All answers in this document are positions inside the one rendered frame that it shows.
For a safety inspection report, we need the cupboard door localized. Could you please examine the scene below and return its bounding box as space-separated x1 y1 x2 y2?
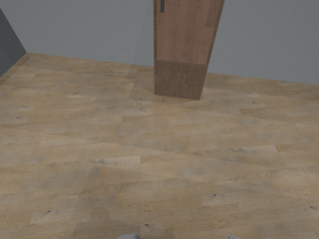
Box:
157 0 221 65

